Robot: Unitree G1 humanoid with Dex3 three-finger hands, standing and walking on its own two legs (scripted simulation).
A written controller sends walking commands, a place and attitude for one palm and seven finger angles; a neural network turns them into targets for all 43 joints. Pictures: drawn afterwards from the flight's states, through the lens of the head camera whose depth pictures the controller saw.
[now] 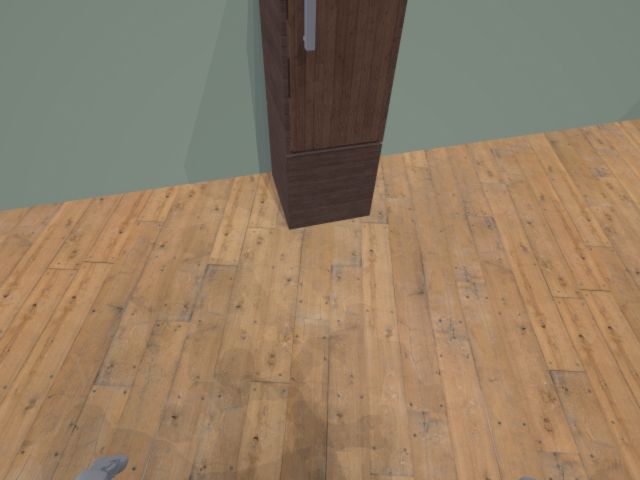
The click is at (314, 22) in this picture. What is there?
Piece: cupboard door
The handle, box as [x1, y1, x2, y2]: [303, 0, 315, 50]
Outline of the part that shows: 304,0 303,40 304,47 306,50 314,49 315,0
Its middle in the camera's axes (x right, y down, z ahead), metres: -0.04 -0.60 +1.05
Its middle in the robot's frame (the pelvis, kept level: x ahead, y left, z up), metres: +1.20 +0.09 +0.10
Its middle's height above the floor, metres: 0.87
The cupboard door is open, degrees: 0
